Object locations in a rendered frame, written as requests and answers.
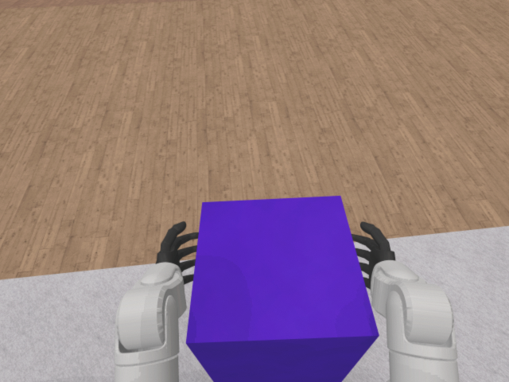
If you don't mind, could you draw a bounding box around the robot left forearm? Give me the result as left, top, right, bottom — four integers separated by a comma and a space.
114, 263, 187, 382

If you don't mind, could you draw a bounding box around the robot right forearm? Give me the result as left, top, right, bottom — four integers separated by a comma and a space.
371, 260, 460, 382

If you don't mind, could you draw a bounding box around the carton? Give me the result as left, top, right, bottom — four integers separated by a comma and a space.
186, 196, 379, 382

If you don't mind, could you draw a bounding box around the robot left hand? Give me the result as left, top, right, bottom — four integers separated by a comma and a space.
156, 221, 199, 285

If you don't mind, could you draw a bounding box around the robot right hand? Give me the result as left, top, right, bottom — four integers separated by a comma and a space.
352, 222, 395, 289

